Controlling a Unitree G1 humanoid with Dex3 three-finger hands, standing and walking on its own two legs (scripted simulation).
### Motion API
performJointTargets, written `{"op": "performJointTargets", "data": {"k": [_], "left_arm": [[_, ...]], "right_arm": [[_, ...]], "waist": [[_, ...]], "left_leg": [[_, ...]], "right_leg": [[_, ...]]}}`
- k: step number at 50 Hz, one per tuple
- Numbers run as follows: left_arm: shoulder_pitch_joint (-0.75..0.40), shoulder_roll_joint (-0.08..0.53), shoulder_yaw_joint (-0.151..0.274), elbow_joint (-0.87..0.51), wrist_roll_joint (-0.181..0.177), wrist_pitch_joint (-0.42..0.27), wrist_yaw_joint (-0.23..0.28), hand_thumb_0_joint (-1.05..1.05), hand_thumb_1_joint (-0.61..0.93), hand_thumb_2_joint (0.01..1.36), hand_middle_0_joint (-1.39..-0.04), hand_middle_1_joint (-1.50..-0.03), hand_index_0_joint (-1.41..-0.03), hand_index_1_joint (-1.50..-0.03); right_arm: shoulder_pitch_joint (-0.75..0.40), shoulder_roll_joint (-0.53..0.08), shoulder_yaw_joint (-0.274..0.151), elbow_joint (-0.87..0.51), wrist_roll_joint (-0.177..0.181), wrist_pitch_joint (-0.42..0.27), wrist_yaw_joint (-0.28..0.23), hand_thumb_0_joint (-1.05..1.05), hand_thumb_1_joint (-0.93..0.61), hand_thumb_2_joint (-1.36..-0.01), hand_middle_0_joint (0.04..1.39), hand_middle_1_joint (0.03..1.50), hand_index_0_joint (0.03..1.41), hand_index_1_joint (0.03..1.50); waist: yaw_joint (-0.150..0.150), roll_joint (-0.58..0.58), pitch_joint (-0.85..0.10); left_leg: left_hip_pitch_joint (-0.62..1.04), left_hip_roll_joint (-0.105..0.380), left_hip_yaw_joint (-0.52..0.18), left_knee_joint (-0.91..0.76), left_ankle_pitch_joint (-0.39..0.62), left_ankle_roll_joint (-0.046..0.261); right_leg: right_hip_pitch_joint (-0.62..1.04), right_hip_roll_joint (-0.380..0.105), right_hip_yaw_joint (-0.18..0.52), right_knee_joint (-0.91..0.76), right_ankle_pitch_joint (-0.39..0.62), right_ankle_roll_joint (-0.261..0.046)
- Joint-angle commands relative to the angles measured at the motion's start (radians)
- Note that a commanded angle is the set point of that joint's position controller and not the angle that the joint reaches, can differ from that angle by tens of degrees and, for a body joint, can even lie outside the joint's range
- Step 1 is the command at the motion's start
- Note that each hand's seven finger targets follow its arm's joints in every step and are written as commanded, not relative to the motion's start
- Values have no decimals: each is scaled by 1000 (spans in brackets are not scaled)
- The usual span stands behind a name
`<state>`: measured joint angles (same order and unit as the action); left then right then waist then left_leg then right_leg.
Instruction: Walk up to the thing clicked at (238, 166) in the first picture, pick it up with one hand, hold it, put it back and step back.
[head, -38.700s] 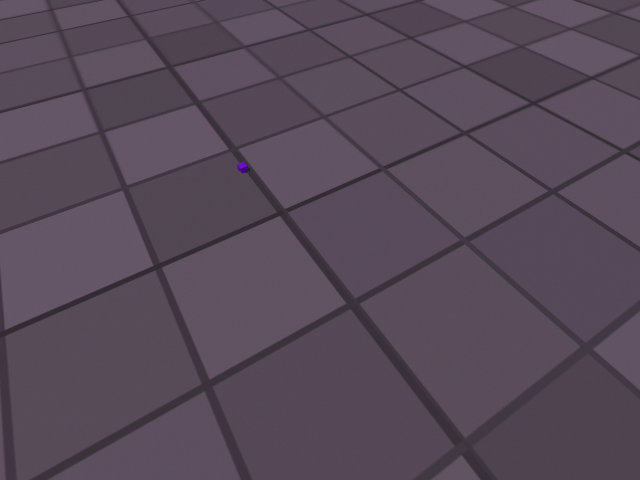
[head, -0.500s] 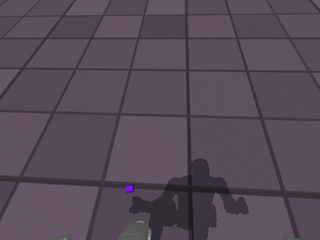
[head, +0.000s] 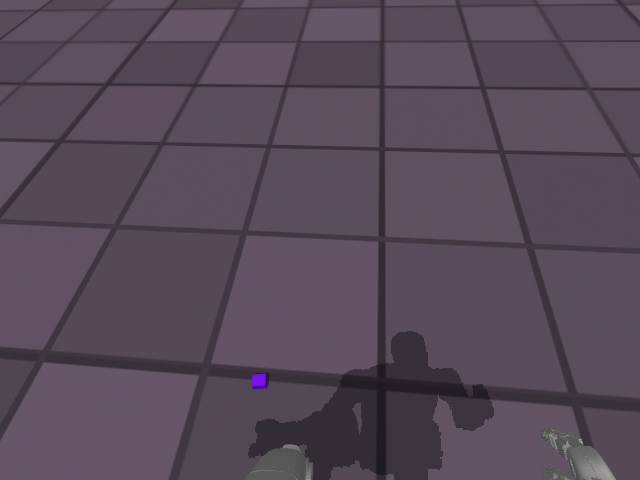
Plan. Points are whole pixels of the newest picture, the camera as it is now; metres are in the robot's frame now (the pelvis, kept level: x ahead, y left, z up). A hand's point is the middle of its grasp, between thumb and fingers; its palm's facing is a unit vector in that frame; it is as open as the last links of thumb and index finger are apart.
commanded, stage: walk up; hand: left
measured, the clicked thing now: (259, 381) +0.47 +0.27 -0.74
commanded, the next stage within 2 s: stand in 1.80 s
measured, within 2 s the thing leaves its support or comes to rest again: neither
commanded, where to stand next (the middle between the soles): +0.09 +0.02 m, yaw +1 degrees
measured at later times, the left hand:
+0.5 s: hand out of the picture +0.05 +0.28 -0.13, palm faces +0.02 -0.93 -0.36, open 7.4 cm
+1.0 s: hand out of the picture +0.09 +0.28 -0.12, palm faces +0.05 -0.93 -0.35, open 7.4 cm
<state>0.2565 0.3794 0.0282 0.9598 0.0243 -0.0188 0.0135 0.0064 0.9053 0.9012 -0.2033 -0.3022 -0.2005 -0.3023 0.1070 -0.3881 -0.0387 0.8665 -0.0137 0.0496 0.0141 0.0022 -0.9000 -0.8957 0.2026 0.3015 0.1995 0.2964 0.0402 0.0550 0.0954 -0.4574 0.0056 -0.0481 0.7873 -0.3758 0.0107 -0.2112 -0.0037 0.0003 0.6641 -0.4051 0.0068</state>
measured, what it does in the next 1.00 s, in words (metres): steps on the spot: left foot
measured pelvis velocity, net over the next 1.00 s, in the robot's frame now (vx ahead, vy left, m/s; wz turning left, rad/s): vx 0.02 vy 0.02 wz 0.05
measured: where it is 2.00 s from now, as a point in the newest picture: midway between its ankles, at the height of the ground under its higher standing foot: outside the picture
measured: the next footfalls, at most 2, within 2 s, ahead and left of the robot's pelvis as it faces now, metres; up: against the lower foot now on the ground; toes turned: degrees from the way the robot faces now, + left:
left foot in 0.16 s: +0.05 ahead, +0.15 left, +0.00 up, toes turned +0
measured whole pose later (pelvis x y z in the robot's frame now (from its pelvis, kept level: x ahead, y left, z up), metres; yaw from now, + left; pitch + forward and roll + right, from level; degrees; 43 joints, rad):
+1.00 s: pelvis +0.02 +0.02 +0.03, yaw +3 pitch -2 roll +0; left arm 0.08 0.36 0.00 1.12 0.00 -0.01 -0.01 0.01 0.90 0.90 -0.20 -0.30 -0.20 -0.30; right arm 0.07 -0.36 -0.01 1.11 0.00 -0.02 0.00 0.00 -0.90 -0.90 0.20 0.30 0.20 0.30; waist 0.01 0.01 0.04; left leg -0.15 0.00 -0.06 0.40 -0.21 -0.01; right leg -0.10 -0.04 -0.03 0.38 -0.24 0.03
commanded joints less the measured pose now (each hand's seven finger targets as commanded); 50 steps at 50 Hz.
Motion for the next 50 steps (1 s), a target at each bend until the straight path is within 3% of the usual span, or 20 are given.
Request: {"op": "performJointTargets", "data": {"k": [1,2,5,7,8,9,10,11,12,13,16,18,19,20,22,24,27,34,44,50], "left_arm": [[-108,274,74,-97,5,-49,28,0,900,900,-200,-300,-200,-300],[-88,266,74,-85,7,-51,28,0,900,900,-200,-300,-200,-300],[-41,277,72,-89,11,-50,19,0,900,900,-200,-300,-200,-300],[-58,270,70,-95,0,-35,12,0,900,900,-200,-300,-200,-300],[-67,246,61,-104,-7,-30,9,0,900,900,-200,-300,-200,-300],[-52,204,45,-114,-15,-27,7,0,900,900,-200,-300,-200,-300],[-24,145,28,-120,-30,-20,5,0,900,900,-200,-300,-200,-300],[-44,206,44,-92,-24,-12,14,0,900,900,-200,-300,-200,-300],[-54,228,46,-85,-19,-15,13,0,900,900,-200,-300,-200,-300],[-57,226,47,-81,-17,-20,6,0,900,900,-200,-300,-200,-300],[30,204,47,-30,-13,-36,1,0,900,900,-200,-300,-200,-300],[-6,261,65,-22,2,-42,12,0,900,900,-200,-300,-200,-300],[-69,296,65,-32,-1,-40,12,0,900,900,-200,-300,-200,-300],[-163,298,59,-56,5,-38,5,0,900,900,-200,-300,-200,-300],[-208,249,45,-57,-1,-23,-2,0,900,900,-200,-300,-200,-300],[-193,210,37,-36,-15,-18,-7,0,900,900,-200,-300,-200,-300],[-141,207,39,5,-17,-21,-15,0,900,900,-200,-300,-200,-300],[-170,201,28,55,-27,-32,-7,0,900,900,-200,-300,-200,-300],[-200,194,19,101,-24,-19,-4,0,900,900,-200,-300,-200,-300],[-232,193,21,116,-21,-15,-2,0,900,900,-200,-300,-200,-300]], "right_arm": [[-20,-187,-62,-50,14,-28,2,0,-900,-900,200,300,200,300],[-12,-162,-53,-43,16,-32,4,0,-900,-900,200,300,200,300],[-18,-155,-43,-36,11,-44,7,0,-900,-900,200,300,200,300],[24,-146,-46,-4,5,-62,6,0,-900,-900,200,300,200,300],[67,-173,-58,21,-2,-72,1,0,-900,-900,200,300,200,300],[114,-218,-73,34,-11,-82,-7,0,-900,-900,200,300,200,300],[89,-264,-78,19,-13,-89,-10,0,-900,-900,200,300,200,300],[92,-317,-89,26,1,-86,-8,0,-900,-900,200,300,200,300],[61,-312,-90,28,0,-81,-7,0,-900,-900,200,300,200,300],[32,-281,-75,22,-2,-75,-6,0,-900,-900,200,300,200,300],[-67,-202,-37,11,13,-71,-2,0,-900,-900,200,300,200,300],[-37,-147,-17,21,26,-65,1,0,-900,-900,200,300,200,300],[-11,-145,-17,42,19,-57,-1,0,-900,-900,200,300,200,300],[43,-164,-24,75,15,-55,-1,0,-900,-900,200,300,200,300],[79,-175,-31,112,9,-63,1,0,-900,-900,200,300,200,300],[33,-199,-29,114,5,-76,3,0,-900,-900,200,300,200,300],[-16,-206,-14,111,2,-86,1,0,-900,-900,200,300,200,300],[-9,-191,-5,160,14,-99,-12,0,-900,-900,200,300,200,300],[-51,-186,-11,184,17,-87,-22,0,-900,-900,200,300,200,300],[-74,-180,-10,195,15,-78,-20,0,-900,-900,200,300,200,300]], "waist": [[-51,-161,15],[-45,-205,-8],[-11,-258,-57],[-38,-259,-100],[-53,-220,-148],[-64,-100,-200],[-44,47,-216],[-63,84,-191],[-51,70,-151],[-41,53,-132],[19,51,-105],[3,-97,-92],[-22,-133,-59],[-61,-127,-36],[-84,-140,20],[-53,-84,47],[-14,-67,11],[-29,9,-173],[-33,-50,-188],[-38,-69,-133]], "left_leg": [[26,-13,-76,100,-58,10],[11,-15,-54,65,-34,13],[100,-10,30,-123,-29,7],[207,-29,76,-341,110,12],[322,-10,34,-387,209,30],[454,92,-140,-409,325,66],[531,252,-365,-423,346,145],[388,326,-448,-441,189,258],[310,316,-434,-452,117,271],[271,259,-328,-446,95,234],[144,112,-120,-312,168,75],[63,22,-46,-173,145,5],[91,-21,-7,-165,-18,-1],[211,4,4,-143,-80,0],[306,19,-37,-263,-28,9],[200,92,-174,-428,-15,40],[91,114,-198,-482,-107,47],[282,97,-91,-398,443,21],[350,106,-70,-406,543,29],[339,98,-67,-433,477,21]], "right_leg": [[-72,-273,209,-258,503,-195],[-4,-242,166,-227,598,-165],[56,-204,134,-185,574,-141],[64,-179,80,-96,524,-113],[23,-162,58,-20,517,-86],[-90,-111,31,110,396,-50],[-251,-13,-36,171,78,-12],[-192,-30,4,184,-202,-23],[-155,-59,35,143,-193,-33],[-124,-55,30,74,-195,-37],[62,-50,16,-225,137,-41],[97,-200,253,-355,129,-114],[-13,-282,331,-418,-57,-162],[-143,-301,317,-415,-198,-182],[-252,-202,195,-387,-254,-115],[-166,-80,76,-289,-99,-52],[5,-65,68,-287,-8,-49],[142,-110,52,-300,370,-42],[161,-123,18,-311,452,-27],[134,-119,17,-340,406,-22]]}}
